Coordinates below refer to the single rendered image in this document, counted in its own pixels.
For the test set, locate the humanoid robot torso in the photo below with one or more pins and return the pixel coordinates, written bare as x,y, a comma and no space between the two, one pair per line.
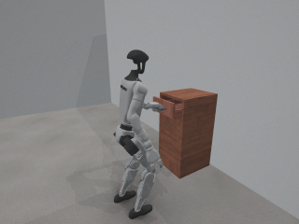
126,96

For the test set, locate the robot right shin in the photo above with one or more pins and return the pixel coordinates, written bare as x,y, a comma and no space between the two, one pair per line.
144,188

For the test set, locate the drawer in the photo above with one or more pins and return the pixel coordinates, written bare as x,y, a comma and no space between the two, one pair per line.
173,107

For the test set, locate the handle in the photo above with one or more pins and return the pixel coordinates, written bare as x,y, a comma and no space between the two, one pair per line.
161,109

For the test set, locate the robot left forearm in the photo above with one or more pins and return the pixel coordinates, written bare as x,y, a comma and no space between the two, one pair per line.
146,106

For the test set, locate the robot right upper arm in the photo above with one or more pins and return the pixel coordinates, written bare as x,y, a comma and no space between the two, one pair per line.
139,91

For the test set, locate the left robot hand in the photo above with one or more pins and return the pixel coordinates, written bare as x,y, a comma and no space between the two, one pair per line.
155,104

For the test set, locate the robot right forearm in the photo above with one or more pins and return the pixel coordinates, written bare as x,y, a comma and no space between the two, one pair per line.
140,132

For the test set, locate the right robot hand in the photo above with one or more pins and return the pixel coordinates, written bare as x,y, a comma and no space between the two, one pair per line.
152,156

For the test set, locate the cabinet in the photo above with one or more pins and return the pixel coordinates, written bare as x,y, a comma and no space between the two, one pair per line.
185,144

